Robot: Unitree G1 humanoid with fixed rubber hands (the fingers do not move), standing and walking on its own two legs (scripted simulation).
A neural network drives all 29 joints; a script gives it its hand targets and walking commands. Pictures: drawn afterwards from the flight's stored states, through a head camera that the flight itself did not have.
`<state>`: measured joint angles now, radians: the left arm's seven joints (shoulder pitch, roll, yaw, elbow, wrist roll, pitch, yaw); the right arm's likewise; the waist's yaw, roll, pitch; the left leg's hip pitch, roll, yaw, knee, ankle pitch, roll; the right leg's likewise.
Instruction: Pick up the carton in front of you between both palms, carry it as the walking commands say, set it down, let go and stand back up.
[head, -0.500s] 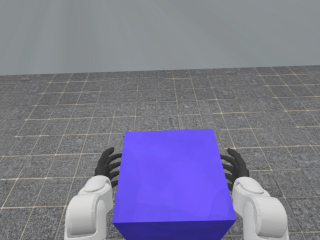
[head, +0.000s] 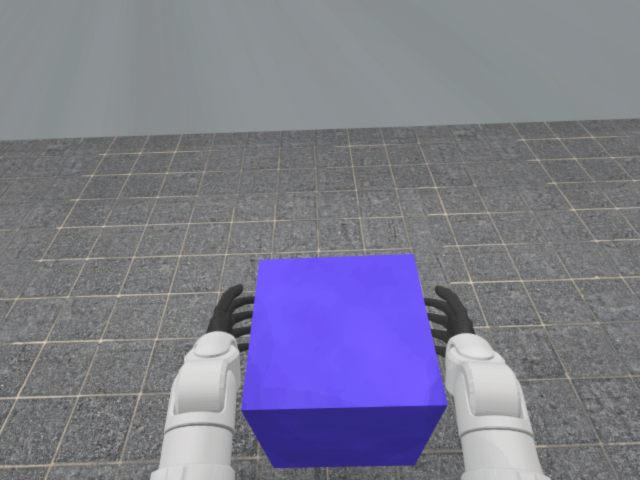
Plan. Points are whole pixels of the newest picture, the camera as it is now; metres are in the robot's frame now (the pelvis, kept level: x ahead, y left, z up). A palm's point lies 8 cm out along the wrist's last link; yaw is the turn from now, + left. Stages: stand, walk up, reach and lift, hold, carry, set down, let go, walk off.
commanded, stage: carry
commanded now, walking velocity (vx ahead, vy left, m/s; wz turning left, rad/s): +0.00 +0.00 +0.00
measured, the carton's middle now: (340, 366) +0.29 +0.00 -0.05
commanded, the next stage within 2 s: hold in 0.36 s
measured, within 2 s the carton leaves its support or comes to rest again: neither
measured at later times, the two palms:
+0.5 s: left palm (211, 351) +0.27 +0.16 +0.04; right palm (458, 353) +0.27 -0.14 +0.04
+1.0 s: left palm (205, 388) +0.22 +0.15 +0.05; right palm (468, 367) +0.25 -0.15 +0.05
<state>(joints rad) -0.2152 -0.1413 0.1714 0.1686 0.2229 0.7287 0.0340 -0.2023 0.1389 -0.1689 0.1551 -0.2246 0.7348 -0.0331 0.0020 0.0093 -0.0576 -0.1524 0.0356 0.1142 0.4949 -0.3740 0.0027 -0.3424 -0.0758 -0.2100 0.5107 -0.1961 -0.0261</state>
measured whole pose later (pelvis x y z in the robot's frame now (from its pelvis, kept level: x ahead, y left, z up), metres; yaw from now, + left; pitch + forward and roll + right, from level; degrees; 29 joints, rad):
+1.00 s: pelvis -0.06 -0.03 +0.01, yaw +6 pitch -9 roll +0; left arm -0.32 -0.17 0.28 0.33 0.28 0.64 -0.02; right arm -0.29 0.16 -0.24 0.24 -0.31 0.72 -0.01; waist -0.01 0.05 0.07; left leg -0.03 0.00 -0.06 0.44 -0.26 0.00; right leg -0.15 0.00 -0.04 0.39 -0.09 -0.02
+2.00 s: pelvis -0.10 +0.00 -0.15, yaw +6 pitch +36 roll +2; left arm -0.70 -0.17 0.47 0.56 0.20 0.19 0.08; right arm -0.73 0.02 -0.40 0.62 -0.25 0.21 0.02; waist -0.01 0.06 -0.16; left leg -1.45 -0.08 -0.01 1.35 -0.53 0.01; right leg -1.58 -0.02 0.04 1.26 -0.31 0.02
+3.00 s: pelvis -0.13 -0.02 -0.37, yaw +10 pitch +46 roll +3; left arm -1.22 0.07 0.38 0.79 0.05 0.20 0.16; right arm -1.34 -0.24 -0.28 0.94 -0.08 0.23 -0.05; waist -0.04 0.03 0.10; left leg -2.26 -0.11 0.01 2.12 -0.67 -0.03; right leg -2.41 -0.01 0.06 1.98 -0.38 0.01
